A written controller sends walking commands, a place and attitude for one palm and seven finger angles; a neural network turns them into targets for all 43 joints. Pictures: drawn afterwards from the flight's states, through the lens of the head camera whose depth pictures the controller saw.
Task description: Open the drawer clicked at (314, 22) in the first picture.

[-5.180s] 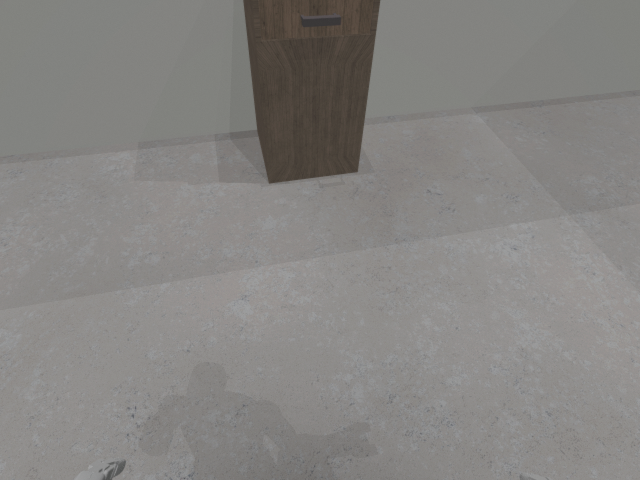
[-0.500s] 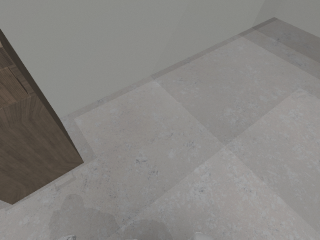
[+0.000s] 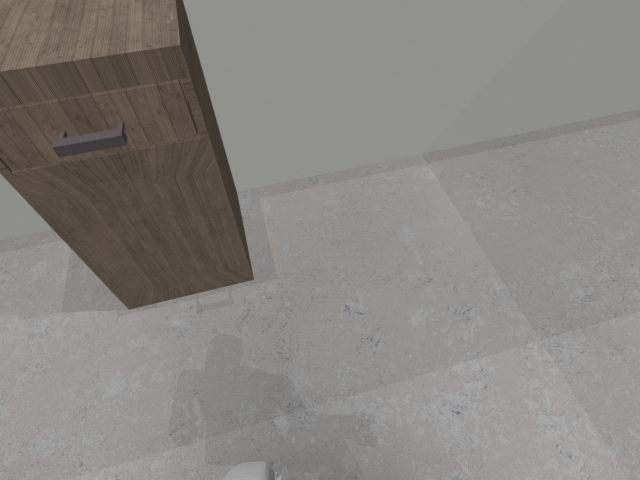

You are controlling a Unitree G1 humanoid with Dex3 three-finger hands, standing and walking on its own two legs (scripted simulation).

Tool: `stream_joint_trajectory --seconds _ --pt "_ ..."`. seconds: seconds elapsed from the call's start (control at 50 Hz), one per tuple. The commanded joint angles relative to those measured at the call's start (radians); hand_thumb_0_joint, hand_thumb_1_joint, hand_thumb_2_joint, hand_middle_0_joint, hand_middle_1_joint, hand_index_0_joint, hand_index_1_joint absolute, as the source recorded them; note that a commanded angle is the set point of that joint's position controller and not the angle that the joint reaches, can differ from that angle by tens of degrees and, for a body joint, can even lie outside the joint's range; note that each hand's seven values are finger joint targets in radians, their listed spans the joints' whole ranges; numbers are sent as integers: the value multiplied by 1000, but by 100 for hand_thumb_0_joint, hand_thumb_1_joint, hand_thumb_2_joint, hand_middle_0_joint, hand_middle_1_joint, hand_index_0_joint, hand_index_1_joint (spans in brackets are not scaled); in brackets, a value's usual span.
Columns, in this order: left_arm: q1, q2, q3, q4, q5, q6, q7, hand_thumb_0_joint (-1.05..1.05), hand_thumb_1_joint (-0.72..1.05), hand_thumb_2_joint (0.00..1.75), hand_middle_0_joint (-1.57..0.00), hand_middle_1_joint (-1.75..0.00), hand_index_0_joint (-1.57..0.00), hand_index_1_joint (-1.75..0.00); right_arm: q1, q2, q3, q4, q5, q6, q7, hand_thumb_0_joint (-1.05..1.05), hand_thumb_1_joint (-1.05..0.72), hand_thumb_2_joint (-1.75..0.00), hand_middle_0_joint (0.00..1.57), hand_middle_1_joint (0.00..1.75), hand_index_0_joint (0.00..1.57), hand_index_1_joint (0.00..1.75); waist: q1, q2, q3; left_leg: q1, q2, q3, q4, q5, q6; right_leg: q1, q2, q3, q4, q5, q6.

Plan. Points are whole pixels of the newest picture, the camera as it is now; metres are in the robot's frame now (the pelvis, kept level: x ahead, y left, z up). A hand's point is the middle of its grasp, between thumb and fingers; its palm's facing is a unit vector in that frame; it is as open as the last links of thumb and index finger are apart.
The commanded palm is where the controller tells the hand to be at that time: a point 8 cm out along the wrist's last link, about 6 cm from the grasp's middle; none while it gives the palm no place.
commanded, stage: turn to face it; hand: left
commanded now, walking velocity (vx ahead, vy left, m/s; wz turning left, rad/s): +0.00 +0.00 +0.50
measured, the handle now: (91, 136) +0.71 +0.52 -0.04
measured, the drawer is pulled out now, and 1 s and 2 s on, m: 0.00 0.00 0.00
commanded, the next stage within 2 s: take the last steps up to it in 0.48 s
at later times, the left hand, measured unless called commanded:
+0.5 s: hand out of the picture +0.05 +0.23 -0.16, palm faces +0.21 -0.93 -0.29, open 7.4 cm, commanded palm none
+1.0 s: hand out of the picture -0.12 +0.20 -0.18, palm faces +0.42 -0.89 -0.21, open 7.4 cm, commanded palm none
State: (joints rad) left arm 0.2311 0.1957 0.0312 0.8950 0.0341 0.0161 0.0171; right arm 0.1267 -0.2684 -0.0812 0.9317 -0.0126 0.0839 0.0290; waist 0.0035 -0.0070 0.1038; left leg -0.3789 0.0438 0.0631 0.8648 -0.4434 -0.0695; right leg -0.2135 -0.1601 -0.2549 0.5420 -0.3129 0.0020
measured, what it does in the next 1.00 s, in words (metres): steps on the spot, turning left: left foot, then right foot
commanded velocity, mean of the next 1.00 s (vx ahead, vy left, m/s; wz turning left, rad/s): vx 0.13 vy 0.02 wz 0.21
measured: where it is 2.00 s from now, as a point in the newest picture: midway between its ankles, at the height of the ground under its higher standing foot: (280, 435)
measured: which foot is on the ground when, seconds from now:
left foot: up 0.00-0.06, down 0.08-0.50, up 0.52-0.98, down 1.00-1.00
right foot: down 0.00-0.08, up 0.10-0.48, down 0.50-1.00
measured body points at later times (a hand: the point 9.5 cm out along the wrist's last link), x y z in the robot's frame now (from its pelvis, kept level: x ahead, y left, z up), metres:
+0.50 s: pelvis +0.00 +0.01 -0.01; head +0.04 -0.01 +0.44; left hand +0.04 +0.28 -0.14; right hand +0.12 -0.22 -0.17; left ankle -0.02 +0.13 -0.74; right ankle +0.03 -0.09 -0.74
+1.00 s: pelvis +0.01 +0.05 +0.00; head +0.02 +0.07 +0.45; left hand -0.14 +0.25 -0.16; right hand +0.17 -0.15 -0.14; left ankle -0.02 +0.16 -0.74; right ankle +0.03 -0.09 -0.74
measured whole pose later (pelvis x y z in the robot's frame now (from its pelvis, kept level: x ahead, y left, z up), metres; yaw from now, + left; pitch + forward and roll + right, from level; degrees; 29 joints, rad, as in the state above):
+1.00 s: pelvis +0.01 +0.05 +0.00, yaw +19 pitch -1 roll -1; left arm 0.43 0.20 0.05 1.12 0.03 -0.01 0.01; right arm 0.20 -0.20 -0.05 1.01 -0.02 -0.01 0.02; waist 0.05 -0.01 0.01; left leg -0.23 0.06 0.11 0.50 -0.30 0.00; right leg -0.16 -0.11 -0.18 0.50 -0.32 0.04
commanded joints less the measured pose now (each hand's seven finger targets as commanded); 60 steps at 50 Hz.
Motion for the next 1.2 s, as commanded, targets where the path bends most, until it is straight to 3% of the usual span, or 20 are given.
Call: stream_joint_trajectory --seconds 0.0,0.04,0.06,0.08,0.18,0.34,0.42,0.46,0.48,0.52,0.56,0.6,0.76,0.86,0.92,0.94,0.98,1.0,1.08,1.18 --pt "52 252 78 -34 -4 -8 11 0 90 90 -20 -30 -20 -30 -29 -55 2 -107 4 -48 -1 0 -90 -90 20 30 20 30 28 -209 -171 47 -17 58 -258 58 21 165 -224 133 -42 546 -89" --pt "46 229 78 -41 -21 0 3 0 90 90 -20 -30 -20 -30 66 -130 -17 -84 -4 -61 -3 0 -90 -90 20 30 20 30 -34 -49 -227 330 41 -9 -477 347 63 -22 -165 56 170 389 3" --pt "28 163 66 -86 -26 1 -7 0 90 90 -20 -30 -20 -30 126 -251 -47 -81 -11 -69 -10 0 -90 -90 20 30 20 30 -71 271 -248 508 312 -359 -482 730 194 -334 -21 30 393 -151 86" --pt "-51 153 49 -122 -14 8 -2 0 90 90 -20 -30 -20 -30 196 -287 -50 -54 -1 -61 -14 0 -90 -90 20 30 20 30 -104 260 -229 445 409 -395 -483 870 294 -387 14 125 532 -371 86" --pt "-18 152 56 -45 -20 18 -6 0 90 90 -20 -30 -20 -30 15 -162 -10 -91 -6 -73 -39 0 -90 -90 20 30 20 30 -13 167 -127 260 204 -211 -494 751 224 -331 31 221 600 -115 92" --pt "-44 116 39 -57 -25 15 0 0 90 90 -20 -30 -20 -30 53 -154 -13 -63 -11 -67 -38 0 -90 -90 20 30 20 30 -31 168 -138 257 196 -266 -486 711 244 -204 92 206 306 -135 84" --pt "32 114 38 -34 -29 -2 5 0 90 90 -20 -30 -20 -30 23 -142 -13 -61 -8 -63 -38 0 -90 -90 20 30 20 30 12 146 -147 179 164 -293 -427 659 210 -27 126 189 50 1 64" --pt "90 173 48 -15 -17 -24 13 0 90 90 -20 -30 -20 -30 43 -79 -5 -58 7 -67 -31 0 -90 -90 20 30 20 30 33 -8 -182 36 59 -211 -263 390 113 179 -3 307 -183 225 31" --pt "99 258 62 -13 -4 -33 19 0 90 90 -20 -30 -20 -30 56 -12 8 -80 11 -67 -26 0 -90 -90 20 30 20 30 31 -262 -171 -135 -86 -74 -73 -35 45 244 -248 548 -221 422 -81" --pt "62 230 61 -24 -13 -28 23 0 90 90 -20 -30 -20 -30 20 -59 -11 -65 0 -37 -33 0 -90 -90 20 30 20 30 37 -234 -131 -94 -49 -151 213 -133 47 54 -270 539 -251 405 -179" --pt "-19 176 46 -37 -16 -28 19 0 90 90 -20 -30 -20 -30 58 -44 -11 -14 -2 -32 -22 0 -90 -90 20 30 20 30 -5 -108 -80 -115 -30 -131 317 2 33 21 -168 384 -235 343 -142" --pt "-13 156 47 -29 -13 -38 17 0 90 90 -20 -30 -20 -30 101 -33 -9 9 -7 -34 -13 0 -90 -90 20 30 20 30 -6 -136 -89 -122 -12 -106 307 79 21 44 -143 336 -275 195 -111" --pt "175 157 52 84 -4 -66 4 0 90 90 -20 -30 -20 -30 -8 0 6 2 -13 -62 4 0 -90 -90 20 30 20 30 74 -135 -40 -168 35 -29 21 78 21 164 -189 362 -370 -52 -129" --pt "180 172 52 134 2 -63 -2 0 90 90 -20 -30 -20 -30 7 27 20 2 -7 -80 9 0 -90 -90 20 30 20 30 63 -171 -42 -22 16 25 -185 51 49 85 -180 322 -372 -103 -130" --pt "144 161 50 154 -9 -53 -4 0 90 90 -20 -30 -20 -30 135 28 26 54 -6 -99 -2 0 -90 -90 20 30 20 30 -4 -110 -64 263 -20 100 -423 163 54 -69 -108 229 -274 -170 -79" --pt "132 127 43 155 -12 -49 -7 0 90 90 -20 -30 -20 -30 215 -10 19 84 -4 -109 -14 0 -90 -90 20 30 20 30 -42 -10 -84 410 11 62 -482 132 57 -167 -64 187 -174 -178 -49" --pt "75 29 17 97 -12 -44 -17 0 90 90 -20 -30 -20 -30 391 -160 -14 125 -16 -110 -35 0 -90 -90 20 30 20 30 -113 312 -47 482 360 -411 -701 -126 209 -451 102 66 287 -275 20" --pt "18 52 19 75 -3 -41 -14 0 90 90 -20 -30 -20 -30 384 -159 -12 125 -14 -109 -38 0 -90 -90 20 30 20 30 -114 271 -20 414 392 -461 -723 -197 247 -484 69 152 425 -276 1" --pt "66 31 24 139 -4 -39 -34 0 90 90 -20 -30 -20 -30 234 -27 29 102 -7 -136 -51 0 -90 -90 20 30 20 30 -20 117 60 250 261 -208 -739 83 211 -423 15 205 555 -5 9" --pt "53 22 26 136 -7 -24 -32 0 90 90 -20 -30 -20 -30 290 -3 32 136 2 -161 -59 0 -90 -90 20 30 20 30 -1 103 29 324 234 -109 -723 387 232 -450 15 202 510 98 38"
